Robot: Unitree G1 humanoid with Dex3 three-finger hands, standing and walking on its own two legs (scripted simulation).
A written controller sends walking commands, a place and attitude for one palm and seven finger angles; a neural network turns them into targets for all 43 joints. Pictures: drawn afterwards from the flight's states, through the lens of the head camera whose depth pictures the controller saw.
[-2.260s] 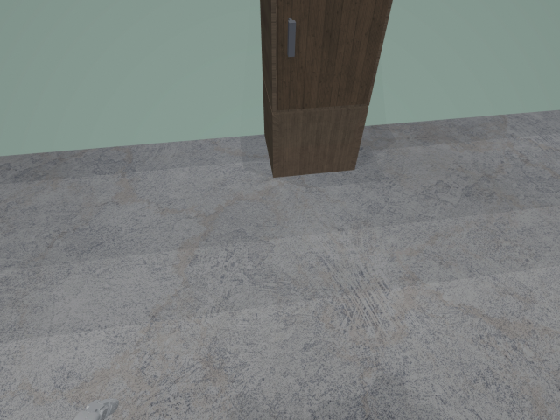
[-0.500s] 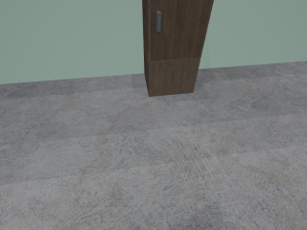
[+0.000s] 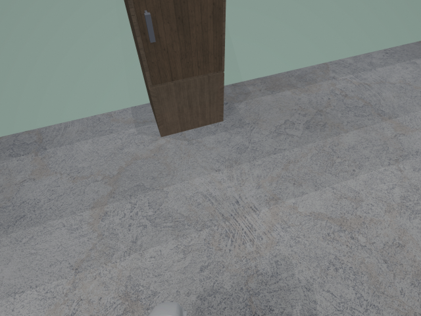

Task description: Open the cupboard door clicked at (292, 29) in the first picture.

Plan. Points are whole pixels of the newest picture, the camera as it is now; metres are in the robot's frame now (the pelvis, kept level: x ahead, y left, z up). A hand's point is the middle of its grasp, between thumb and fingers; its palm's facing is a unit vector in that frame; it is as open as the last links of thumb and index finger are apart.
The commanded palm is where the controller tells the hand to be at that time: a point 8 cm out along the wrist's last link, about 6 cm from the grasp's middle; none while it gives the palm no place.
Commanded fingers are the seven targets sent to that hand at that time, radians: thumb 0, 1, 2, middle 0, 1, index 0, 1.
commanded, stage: walk to a spot facing it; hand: left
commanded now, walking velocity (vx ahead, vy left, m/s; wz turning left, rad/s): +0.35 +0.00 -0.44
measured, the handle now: (149, 26) +1.23 +0.41 -0.03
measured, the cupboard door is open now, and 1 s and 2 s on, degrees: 0 0 0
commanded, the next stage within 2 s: none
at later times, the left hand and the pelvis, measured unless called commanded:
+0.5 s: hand (121, 273) +0.23 +0.26 -0.19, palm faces -0.14 -0.98 -0.15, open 7.4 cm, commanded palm none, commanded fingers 0.00 0.90 0.90 -0.20 -0.30 -0.20 -0.30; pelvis +0.22 +0.07 -0.01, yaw -15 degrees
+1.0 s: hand (190, 165) +0.57 +0.13 -0.18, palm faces -0.50 -0.86 -0.08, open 7.4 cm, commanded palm none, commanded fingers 0.00 0.90 0.90 -0.20 -0.30 -0.20 -0.30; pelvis +0.41 +0.05 -0.01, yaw -29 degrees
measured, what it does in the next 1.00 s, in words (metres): walks ahead, turning right: left foot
